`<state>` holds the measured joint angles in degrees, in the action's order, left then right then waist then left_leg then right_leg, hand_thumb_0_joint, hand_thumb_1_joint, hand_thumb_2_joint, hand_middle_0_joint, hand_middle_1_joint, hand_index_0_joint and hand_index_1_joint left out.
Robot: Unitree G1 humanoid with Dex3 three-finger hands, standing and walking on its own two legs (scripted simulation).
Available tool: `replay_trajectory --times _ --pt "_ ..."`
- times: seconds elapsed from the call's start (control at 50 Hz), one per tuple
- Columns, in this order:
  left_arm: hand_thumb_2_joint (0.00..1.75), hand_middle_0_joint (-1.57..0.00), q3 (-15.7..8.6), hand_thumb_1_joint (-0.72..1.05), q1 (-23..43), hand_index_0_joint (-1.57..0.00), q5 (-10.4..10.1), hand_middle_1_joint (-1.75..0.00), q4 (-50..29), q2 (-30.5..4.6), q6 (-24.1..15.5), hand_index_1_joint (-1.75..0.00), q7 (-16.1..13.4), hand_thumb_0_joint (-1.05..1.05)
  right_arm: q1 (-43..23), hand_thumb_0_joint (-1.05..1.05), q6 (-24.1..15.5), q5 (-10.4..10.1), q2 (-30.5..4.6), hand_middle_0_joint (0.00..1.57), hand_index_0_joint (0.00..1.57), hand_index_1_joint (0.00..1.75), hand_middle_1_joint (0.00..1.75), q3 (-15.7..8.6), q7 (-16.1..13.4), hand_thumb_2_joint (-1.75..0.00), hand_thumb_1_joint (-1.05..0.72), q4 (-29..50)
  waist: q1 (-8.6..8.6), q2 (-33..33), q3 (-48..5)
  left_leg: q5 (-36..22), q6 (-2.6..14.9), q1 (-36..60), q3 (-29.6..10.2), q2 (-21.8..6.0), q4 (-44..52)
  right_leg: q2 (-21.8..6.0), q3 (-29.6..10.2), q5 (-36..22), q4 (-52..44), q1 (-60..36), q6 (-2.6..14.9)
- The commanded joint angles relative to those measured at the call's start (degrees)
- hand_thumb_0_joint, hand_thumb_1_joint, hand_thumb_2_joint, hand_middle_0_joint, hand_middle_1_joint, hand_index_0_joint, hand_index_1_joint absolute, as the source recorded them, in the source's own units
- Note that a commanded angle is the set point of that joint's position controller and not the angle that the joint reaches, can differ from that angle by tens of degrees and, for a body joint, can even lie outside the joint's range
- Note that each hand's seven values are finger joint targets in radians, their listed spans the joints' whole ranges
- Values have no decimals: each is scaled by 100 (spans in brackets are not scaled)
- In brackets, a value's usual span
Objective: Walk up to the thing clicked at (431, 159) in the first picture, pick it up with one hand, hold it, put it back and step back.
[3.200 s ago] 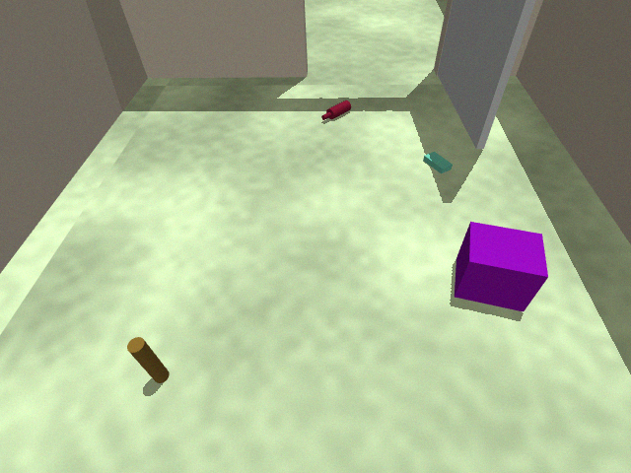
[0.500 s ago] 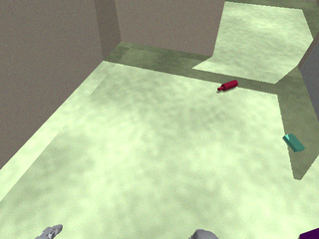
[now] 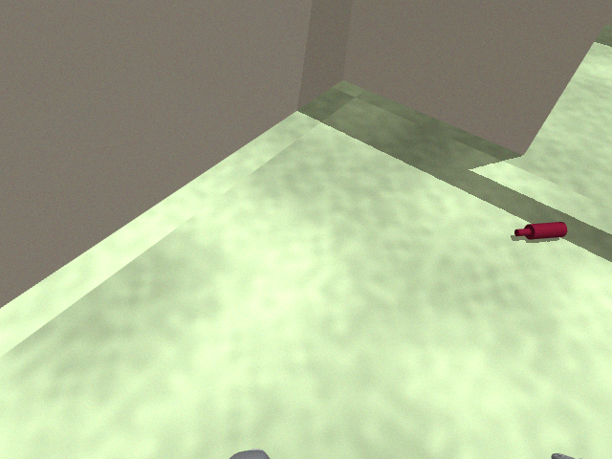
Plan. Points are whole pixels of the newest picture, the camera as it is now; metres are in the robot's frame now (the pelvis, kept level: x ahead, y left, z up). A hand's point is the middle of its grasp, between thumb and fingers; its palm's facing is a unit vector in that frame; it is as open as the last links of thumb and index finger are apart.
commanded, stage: walk up
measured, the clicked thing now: out of the picture +0.37 -1.12 -0.73
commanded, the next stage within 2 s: stand in 1.46 s
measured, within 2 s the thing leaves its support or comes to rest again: neither
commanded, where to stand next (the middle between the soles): +0.11 -0.01 m, yaw +14 degrees
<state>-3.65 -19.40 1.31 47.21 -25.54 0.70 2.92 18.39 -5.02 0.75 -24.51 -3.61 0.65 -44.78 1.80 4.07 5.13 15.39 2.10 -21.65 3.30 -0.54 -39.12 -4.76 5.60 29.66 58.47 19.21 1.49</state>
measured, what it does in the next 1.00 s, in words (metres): steps on the spot, turning left: right foot, then left foot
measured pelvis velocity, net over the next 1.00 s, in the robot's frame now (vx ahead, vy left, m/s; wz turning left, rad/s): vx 0.06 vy -0.03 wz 0.30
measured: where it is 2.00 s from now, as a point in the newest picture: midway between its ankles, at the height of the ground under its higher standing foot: outside the picture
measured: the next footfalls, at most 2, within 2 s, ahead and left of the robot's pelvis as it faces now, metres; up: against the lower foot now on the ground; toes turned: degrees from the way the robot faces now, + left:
right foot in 0.22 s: +0.17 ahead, -0.15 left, +0.00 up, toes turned +11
left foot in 0.50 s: +0.06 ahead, +0.08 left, +0.00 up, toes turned +16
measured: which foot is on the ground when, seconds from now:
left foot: down 0.00-0.22, up 0.24-0.48, down 0.50-1.00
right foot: up 0.00-0.20, down 0.22-1.00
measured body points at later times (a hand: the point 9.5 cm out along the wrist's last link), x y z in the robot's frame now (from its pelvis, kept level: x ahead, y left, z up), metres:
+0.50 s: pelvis +0.03 -0.05 -0.01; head +0.07 -0.05 +0.43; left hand +0.03 +0.31 -0.11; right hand +0.19 -0.35 -0.13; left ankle +0.02 +0.07 -0.72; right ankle +0.13 -0.19 -0.72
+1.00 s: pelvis +0.06 -0.03 +0.01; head +0.08 -0.02 +0.46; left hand +0.05 +0.29 -0.12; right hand +0.23 -0.29 -0.11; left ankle +0.02 +0.07 -0.72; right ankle +0.13 -0.16 -0.72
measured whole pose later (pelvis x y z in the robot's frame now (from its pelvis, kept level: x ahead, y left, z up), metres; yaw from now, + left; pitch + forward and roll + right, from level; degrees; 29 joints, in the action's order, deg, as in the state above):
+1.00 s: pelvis +0.06 -0.03 +0.01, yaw +17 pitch -2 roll -1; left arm 0.5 -7.8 0.2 58.4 -21.4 -1.8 0.3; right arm 7.6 -0.4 0.6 -20.4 -0.2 1.1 -58.3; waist 0.8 0.1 4.5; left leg 20.2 1.4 -14.6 -0.7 0.9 -36.5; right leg -4.2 4.2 15.2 34.2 16.9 -1.9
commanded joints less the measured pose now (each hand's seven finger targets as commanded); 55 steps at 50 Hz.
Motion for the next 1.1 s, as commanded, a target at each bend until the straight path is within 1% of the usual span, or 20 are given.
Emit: replay_trajectory --times 0.0,0.1,0.16,0.18,0.2,0.22,0.24,0.3,0.38,0.46,0.48,0.5,0.52,0.58,0.64,0.68,0.74,0.84,0.96,1.08 --pt "90 -20 -274 90 37 -20 -110 -30 -538 -1081 -239 -30 -117 0 626 0 -79 -93 -1552 20 20 30 30 -402 -240 -90 -90 285 -212 -1046 -483 -1794 1183 1529 -2112 -1589 1353 -434 -761 -152 201 1729 34" --pt "90 -20 -277 90 -350 -20 -187 -30 -147 -859 -254 -30 -186 0 -202 0 92 2 -1374 20 20 30 30 -253 -195 -90 -90 445 -7 -1660 -529 -3232 962 -227 -1045 -974 716 -3 -122 -1198 -1000 -21 -66" --pt "90 -20 -362 90 -573 -20 -153 -30 60 -1072 -313 -30 -295 0 -713 0 304 -84 -1243 20 20 30 30 -227 -173 -90 -90 595 291 -1250 -764 -1438 577 -886 -919 -468 -360 269 34 -2227 -1901 -946 38" --pt "90 -20 -437 90 -558 -20 -47 -30 46 -1381 -330 -30 -328 0 -668 0 399 -111 -937 20 20 30 30 -168 -191 -90 -90 666 345 -118 -574 -156 348 -1353 -647 122 -1351 -299 -861 -1669 -2740 -834 199" --pt "90 -20 -508 90 -274 -20 34 -30 -137 -1843 -371 -30 -351 0 -379 0 492 -78 -696 20 20 30 30 -112 -211 -90 -90 690 159 827 -412 1719 89 -1663 -582 532 -2389 -1915 -2899 -1053 -3869 -323 668" --pt "90 -20 -519 90 316 -20 11 -30 -339 -2174 -365 -30 -382 0 -287 0 587 -36 -976 20 20 30 30 -256 -264 -90 -90 588 -2 963 -408 2251 -8 -1466 -1073 345 -3243 -2651 -3937 -345 -4465 208 1455" --pt "90 -20 -508 90 667 -20 10 -30 -435 -2096 -359 -30 -422 0 -321 0 609 -5 -1264 20 20 30 30 -344 -249 -90 -90 470 -81 596 -122 1870 -75 -1569 -1187 58 -3479 -2582 -3905 51 -4476 327 1574" --pt "90 -20 -450 90 853 -20 70 -30 -221 -1753 -350 -30 -469 0 11 0 627 5 -1320 20 20 30 30 -442 -68 -90 -90 58 -173 749 -236 1120 -129 -1043 -677 -177 -2757 -1592 -1911 452 -3699 462 989" --pt "90 -20 -509 90 449 -20 133 -30 -98 -1825 -320 -30 -457 0 -413 0 679 74 -1159 20 20 30 30 -417 137 -90 -90 54 111 924 -371 1686 -130 -787 -297 -24 -1536 -1562 -1562 372 -3550 59 1062" --pt "90 -20 -380 90 781 -20 22 -30 -194 -1555 -223 -30 -446 0 192 0 557 90 -1149 20 20 30 30 -432 99 -90 -90 -341 -300 270 -922 763 -39 855 -40 274 448 -1346 -812 -409 -2296 531 704" --pt "90 -20 -268 90 580 -20 -34 -30 -132 -1241 -198 -30 -443 0 342 0 503 143 -1281 20 20 30 30 -477 53 -90 -90 -411 -399 -485 -997 1042 132 1443 -624 84 1105 -1035 -335 -97 -1351 1073 368" --pt "90 -20 -123 90 751 -20 -121 -30 -271 -755 -180 -30 -448 0 106 0 483 250 -1996 20 20 30 30 -592 20 -90 -90 -224 -486 -2314 -599 2251 792 1367 -3517 -1352 2067 -57 151 526 -195 2580 -108" --pt "90 -20 -257 90 1236 -20 -66 -30 -179 -1286 -198 -30 -548 0 -138 0 490 128 -2216 20 20 30 30 -605 15 -90 -90 -180 -638 -1776 -156 2578 1454 206 -4179 -1852 2315 -174 -501 835 -81 2114 -39" --pt "90 -20 -189 90 643 -20 -152 -30 182 -1020 -293 -30 -478 0 -690 0 394 97 -1410 20 20 30 30 -325 -98 -90 -90 -137 -105 -987 -279 -849 994 687 -2362 -1110 1148 -249 -575 -233 -481 1470 -15" --pt "90 -20 -167 90 378 -20 -127 -30 406 -893 -353 -30 -436 0 -833 0 383 2 -1320 20 20 30 30 -245 -75 -90 -90 -227 2 -1227 -664 -1918 796 321 -1670 -928 722 103 -214 -731 -1663 -32 -7" --pt "90 -20 -161 90 406 -20 -63 -30 448 -985 -416 -30 -459 0 -826 0 418 -92 -1108 20 20 30 30 -135 -81 -90 -90 -271 92 -800 -739 -1557 474 -64 -1343 -711 222 104 -446 -1889 -2747 -944 127" --pt "90 -20 -215 90 1079 -20 -34 -30 320 -1652 -430 -30 -433 0 -492 0 459 -78 -1039 20 20 30 30 -138 -156 -90 -90 -559 -229 464 -679 1451 -2 55 -533 25 -814 -1836 -2752 -1608 -3453 -273 1287" --pt "90 -20 70 90 1259 -20 -95 -30 534 -956 -318 -30 -348 0 -943 0 300 -26 -1311 20 20 30 30 -141 -75 -90 -90 -789 -138 -452 -424 878 467 308 -2108 -894 1468 -27 -562 -1021 -2394 89 20" --pt "90 -20 99 90 1320 -20 -177 -30 876 -967 -415 -30 -364 0 -1271 0 290 -54 -1023 20 20 30 30 36 -90 -90 -90 -1135 -111 -676 -860 -1199 98 646 -1124 -487 1254 -443 -728 -2930 -2919 -1023 178" --pt "90 -20 188 90 1593 -20 -167 -30 1116 -851 -363 -30 -366 0 -1625 0 332 -67 -953 20 20 30 30 52 -92 -90 -90 -1334 -103 -630 -835 -1233 95 1020 -1074 -592 1713 -371 -586 -2685 -3315 -1056 -1"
